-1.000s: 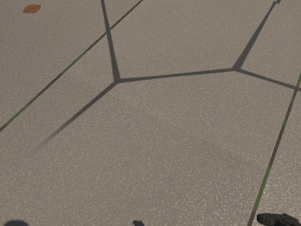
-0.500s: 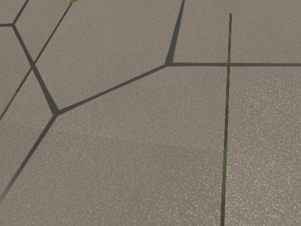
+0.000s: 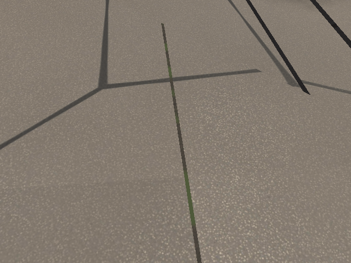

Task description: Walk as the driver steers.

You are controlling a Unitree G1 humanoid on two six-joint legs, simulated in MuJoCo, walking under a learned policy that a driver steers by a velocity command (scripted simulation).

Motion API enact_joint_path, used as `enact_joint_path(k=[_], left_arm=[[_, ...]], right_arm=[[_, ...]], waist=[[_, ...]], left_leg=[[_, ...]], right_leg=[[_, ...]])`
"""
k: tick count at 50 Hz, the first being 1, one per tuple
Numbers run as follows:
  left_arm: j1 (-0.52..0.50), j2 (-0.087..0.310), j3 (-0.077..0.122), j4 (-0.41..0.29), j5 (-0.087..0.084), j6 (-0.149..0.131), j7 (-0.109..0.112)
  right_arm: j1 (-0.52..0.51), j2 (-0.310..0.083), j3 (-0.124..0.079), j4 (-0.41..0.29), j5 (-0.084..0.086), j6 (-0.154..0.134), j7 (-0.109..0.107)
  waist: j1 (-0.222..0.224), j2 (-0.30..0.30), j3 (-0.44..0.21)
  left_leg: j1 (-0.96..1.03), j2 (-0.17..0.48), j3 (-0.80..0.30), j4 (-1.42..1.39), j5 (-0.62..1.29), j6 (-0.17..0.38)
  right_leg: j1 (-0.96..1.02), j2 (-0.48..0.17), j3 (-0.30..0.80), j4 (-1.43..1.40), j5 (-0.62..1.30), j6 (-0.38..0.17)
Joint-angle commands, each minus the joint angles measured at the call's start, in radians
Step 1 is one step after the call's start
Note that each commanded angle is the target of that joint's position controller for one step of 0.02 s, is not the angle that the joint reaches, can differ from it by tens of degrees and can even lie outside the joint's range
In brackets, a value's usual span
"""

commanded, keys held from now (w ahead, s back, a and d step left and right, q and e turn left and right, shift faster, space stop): no key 1.00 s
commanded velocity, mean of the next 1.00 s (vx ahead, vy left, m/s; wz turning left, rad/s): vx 0.00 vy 0.00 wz -0.07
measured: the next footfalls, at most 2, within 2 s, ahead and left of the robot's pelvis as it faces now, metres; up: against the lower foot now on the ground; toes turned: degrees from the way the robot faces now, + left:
right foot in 0.16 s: +0.03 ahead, -0.15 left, +0.00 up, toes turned +1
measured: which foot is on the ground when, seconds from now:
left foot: down 0.00-1.00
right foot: up 0.00-0.14, down 0.16-1.00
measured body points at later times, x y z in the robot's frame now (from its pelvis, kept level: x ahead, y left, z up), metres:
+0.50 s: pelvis +0.00 -0.04 -0.01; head +0.01 -0.05 +0.44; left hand +0.16 +0.19 -0.10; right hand +0.08 -0.33 -0.13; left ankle +0.00 +0.12 -0.74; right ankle -0.01 -0.15 -0.74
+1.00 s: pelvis +0.00 -0.04 -0.01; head +0.01 -0.04 +0.44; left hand +0.10 +0.22 -0.13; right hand +0.04 -0.31 -0.15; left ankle +0.00 +0.12 -0.74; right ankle -0.01 -0.15 -0.74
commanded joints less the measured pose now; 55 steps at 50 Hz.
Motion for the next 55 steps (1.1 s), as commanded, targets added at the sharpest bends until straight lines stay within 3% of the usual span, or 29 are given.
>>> enact_joint_path(k=[1,3,5,6,7,8,9,10,11,12,14,16,27,40,55], left_arm=[[-0.043,0.015,-0.008,-0.087,0.004,-0.016,-0.001],[-0.06,-0.007,-0.023,-0.094,0.008,-0.018,-0.006],[-0.041,0.016,-0.017,-0.082,0.001,-0.019,-0.008],[-0.008,0.016,-0.015,-0.064,0.001,-0.019,-0.01],[0.024,0.013,-0.015,-0.045,0.005,-0.021,-0.011],[0.025,0.036,-0.014,-0.048,0.012,-0.021,-0.009],[0.044,0.094,-0.006,-0.058,0.02,-0.02,0.001],[-0.021,0.095,-0.013,-0.054,0.038,-0.022,-0.004],[-0.063,0.022,-0.028,-0.073,0.037,-0.033,-0.016],[-0.06,-0.002,-0.037,-0.058,0.044,-0.042,-0.023],[-0.043,0.026,-0.032,-0.045,0.042,-0.055,-0.026],[-0.027,0.013,-0.04,-0.033,0.037,-0.062,-0.023],[-0.025,-0.008,-0.044,0.011,0.03,-0.063,-0.019],[0.012,-0.012,-0.04,0.12,0.023,-0.062,-0.009],[0.04,-0.019,-0.049,0.256,0.015,-0.062,0.003]], right_arm=[[-0.042,-0.152,-0.028,-0.066,0.001,-0.003,-0.008],[-0.041,-0.175,-0.033,-0.062,0.005,0.003,-0.002],[-0.017,-0.193,-0.034,-0.051,0.015,0.007,0.005],[-0.024,-0.19,-0.03,-0.048,0.022,0.008,0.006],[-0.018,-0.175,-0.022,-0.04,0.03,0.007,0.008],[0.025,-0.151,-0.012,-0.022,0.029,-0.003,0.011],[0.043,-0.108,0.005,-0.029,-0.006,-0.017,0.019],[0.062,-0.058,0.019,-0.034,-0.014,-0.027,0.02],[0.005,-0.108,0.013,-0.028,-0.021,-0.024,0.014],[-0.019,-0.12,0.01,-0.026,-0.019,-0.023,0.015],[-0.017,-0.133,0.007,-0.008,-0.014,-0.013,0.007],[-0.004,-0.127,0.009,0.007,-0.008,-0.011,0.006],[0.032,-0.129,0.008,0.105,-0.002,-0.013,-0.006],[0.052,-0.124,0.009,0.195,0.003,-0.007,-0.02],[0.081,-0.093,0.015,0.268,0.005,0.0,-0.029]], waist=[[-0.006,0.214,-0.099],[-0.02,0.246,-0.106],[-0.024,0.25,-0.106],[-0.003,0.236,-0.102],[0.017,0.22,-0.094],[0.012,0.182,-0.101],[-0.011,0.031,-0.157],[-0.065,-0.162,-0.152],[-0.023,-0.103,-0.125],[-0.017,-0.087,-0.108],[-0.002,-0.079,-0.061],[-0.006,-0.067,-0.04],[-0.006,0.026,-0.046],[-0.007,0.037,-0.034],[-0.005,0.046,-0.009]], left_leg=[[0.165,0.208,-0.161,-0.1,0.391,0.206],[0.129,0.212,-0.144,-0.095,0.401,0.207],[0.119,0.222,-0.161,-0.076,0.403,0.208],[0.103,0.215,-0.156,-0.054,0.395,0.195],[0.072,0.2,-0.146,-0.035,0.371,0.167],[0.012,0.182,-0.136,-0.022,0.3,0.106],[-0.069,0.117,-0.068,0.086,0.141,0.027],[-0.056,0.052,-0.001,0.05,-0.083,-0.033],[0.001,0.053,-0.009,0.04,-0.047,-0.064],[0.013,0.048,-0.003,0.026,0.019,-0.071],[0.018,0.046,0.001,0.026,0.066,-0.074],[0.031,0.051,-0.006,0.012,0.085,-0.068],[0.063,0.06,-0.004,-0.016,0.121,-0.077],[0.068,0.055,0.005,-0.022,0.125,-0.067],[0.058,0.04,0.016,-0.031,0.111,-0.059]], right_leg=[[-0.014,-0.047,-0.041,-0.157,0.005,0.022],[0.105,-0.071,-0.094,-0.32,-0.017,0.017],[0.183,-0.062,-0.13,-0.459,0.037,0.007],[0.244,-0.055,-0.144,-0.583,0.129,-0.009],[0.326,-0.047,-0.153,-0.733,0.248,-0.035],[0.43,-0.082,-0.094,-0.79,0.359,-0.065],[0.549,-0.228,0.07,-0.755,0.624,-0.107],[0.425,-0.305,0.125,-0.718,0.603,-0.204],[0.36,-0.265,0.11,-0.734,0.452,-0.22],[0.348,-0.221,0.078,-0.735,0.342,-0.186],[0.309,-0.185,0.058,-0.742,0.29,-0.151],[0.29,-0.175,0.047,-0.738,0.303,-0.14],[0.307,-0.139,0.01,-0.716,0.349,-0.136],[0.311,-0.108,-0.039,-0.697,0.381,-0.117],[0.308,-0.093,-0.067,-0.699,0.359,-0.102]])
